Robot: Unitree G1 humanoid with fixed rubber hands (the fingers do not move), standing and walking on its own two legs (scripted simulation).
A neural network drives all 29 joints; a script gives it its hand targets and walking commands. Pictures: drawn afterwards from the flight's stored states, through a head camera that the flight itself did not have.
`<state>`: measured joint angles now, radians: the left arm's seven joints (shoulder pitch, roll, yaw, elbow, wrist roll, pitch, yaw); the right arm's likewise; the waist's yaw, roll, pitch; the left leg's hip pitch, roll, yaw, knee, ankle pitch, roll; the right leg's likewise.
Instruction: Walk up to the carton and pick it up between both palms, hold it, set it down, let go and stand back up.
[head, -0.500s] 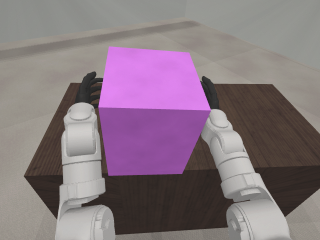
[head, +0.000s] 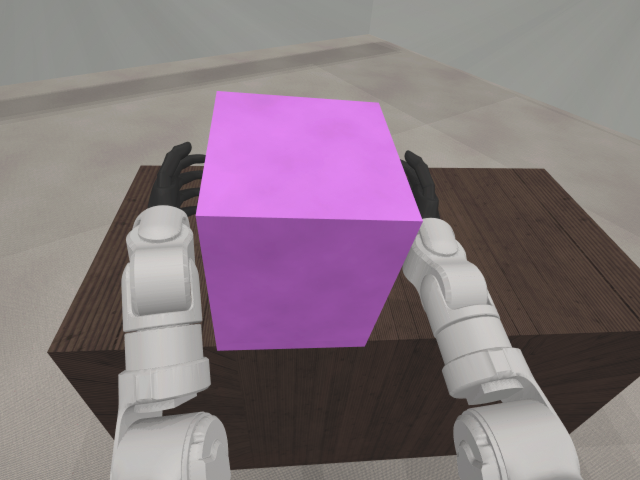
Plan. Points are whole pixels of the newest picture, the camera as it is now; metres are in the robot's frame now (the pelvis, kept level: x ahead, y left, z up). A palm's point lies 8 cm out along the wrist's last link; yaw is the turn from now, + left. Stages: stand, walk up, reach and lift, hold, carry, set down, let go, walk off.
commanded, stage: hold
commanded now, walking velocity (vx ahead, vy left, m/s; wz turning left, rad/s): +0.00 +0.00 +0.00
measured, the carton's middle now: (296, 228) +0.39 +0.01 +0.15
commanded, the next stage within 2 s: none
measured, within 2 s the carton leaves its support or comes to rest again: neither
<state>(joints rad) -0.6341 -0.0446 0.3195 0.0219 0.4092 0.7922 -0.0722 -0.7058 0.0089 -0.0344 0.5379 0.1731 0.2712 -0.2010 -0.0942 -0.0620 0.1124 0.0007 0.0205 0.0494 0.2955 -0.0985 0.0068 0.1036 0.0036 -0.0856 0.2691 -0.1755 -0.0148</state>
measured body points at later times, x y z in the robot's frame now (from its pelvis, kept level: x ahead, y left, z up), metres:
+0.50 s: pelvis +0.00 +0.00 +0.00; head -0.03 +0.02 +0.45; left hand +0.38 +0.16 +0.20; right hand +0.38 -0.14 +0.19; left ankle +0.06 +0.11 -0.75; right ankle +0.00 -0.10 -0.75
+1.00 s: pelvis +0.00 +0.00 +0.00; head -0.04 +0.02 +0.45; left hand +0.38 +0.16 +0.20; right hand +0.38 -0.14 +0.19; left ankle +0.06 +0.11 -0.75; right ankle +0.00 -0.10 -0.75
